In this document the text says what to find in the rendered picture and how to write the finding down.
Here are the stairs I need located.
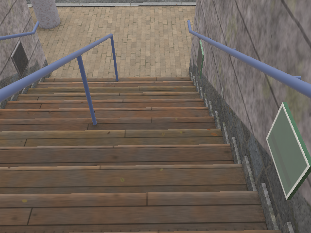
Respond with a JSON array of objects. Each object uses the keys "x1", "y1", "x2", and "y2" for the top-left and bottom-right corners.
[{"x1": 0, "y1": 77, "x2": 281, "y2": 233}]

